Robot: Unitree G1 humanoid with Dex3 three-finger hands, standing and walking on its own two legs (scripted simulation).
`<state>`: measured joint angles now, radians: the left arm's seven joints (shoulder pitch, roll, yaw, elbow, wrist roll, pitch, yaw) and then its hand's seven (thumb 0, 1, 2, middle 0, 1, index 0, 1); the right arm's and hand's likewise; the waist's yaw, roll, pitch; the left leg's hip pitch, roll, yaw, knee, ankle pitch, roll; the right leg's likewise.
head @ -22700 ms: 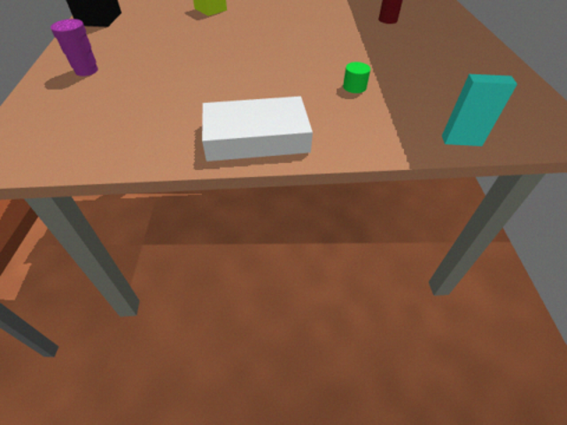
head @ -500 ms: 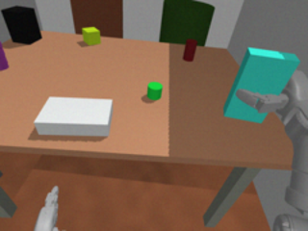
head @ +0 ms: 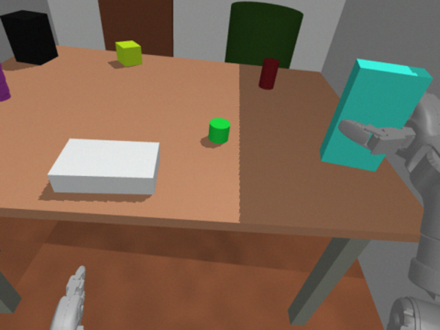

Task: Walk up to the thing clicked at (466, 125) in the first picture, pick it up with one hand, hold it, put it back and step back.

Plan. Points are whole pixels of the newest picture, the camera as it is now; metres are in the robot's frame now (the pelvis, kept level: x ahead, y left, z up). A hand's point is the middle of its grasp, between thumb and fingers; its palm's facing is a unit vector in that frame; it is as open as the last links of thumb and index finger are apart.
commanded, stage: hold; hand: right
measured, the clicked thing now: (366, 120) +0.32 -0.18 +0.30
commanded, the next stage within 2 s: crouch in 1.82 s
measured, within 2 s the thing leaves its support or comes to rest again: neither
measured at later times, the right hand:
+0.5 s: hand (374, 115) +0.32 -0.18 +0.31, palm faces +0.09 +1.00 -0.03, open 8.1 cm
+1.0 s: hand (372, 110) +0.32 -0.18 +0.31, palm faces +0.08 +1.00 -0.03, open 8.1 cm
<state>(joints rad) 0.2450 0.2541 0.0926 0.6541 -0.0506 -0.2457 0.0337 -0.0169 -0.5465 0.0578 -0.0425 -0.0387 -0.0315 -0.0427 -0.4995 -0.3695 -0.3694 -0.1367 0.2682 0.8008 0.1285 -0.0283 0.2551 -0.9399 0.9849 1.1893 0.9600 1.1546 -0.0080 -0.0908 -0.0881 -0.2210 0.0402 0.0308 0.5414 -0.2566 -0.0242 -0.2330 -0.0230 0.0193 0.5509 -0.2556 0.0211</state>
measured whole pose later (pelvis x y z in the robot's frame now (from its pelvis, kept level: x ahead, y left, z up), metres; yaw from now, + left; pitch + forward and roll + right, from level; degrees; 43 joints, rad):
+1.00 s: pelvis +0.00 +0.00 +0.00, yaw +0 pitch -4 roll +0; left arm 0.26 0.26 0.07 0.64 -0.05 -0.27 0.03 -0.02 -0.56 0.07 -0.04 -0.04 -0.03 -0.04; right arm -0.55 -0.37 -0.37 -0.15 0.26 0.85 0.10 -0.03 0.27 -0.96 0.99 1.20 0.97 1.16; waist -0.01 -0.09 -0.09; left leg -0.23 0.04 0.03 0.55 -0.26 -0.02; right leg -0.24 -0.02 0.02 0.56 -0.26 0.02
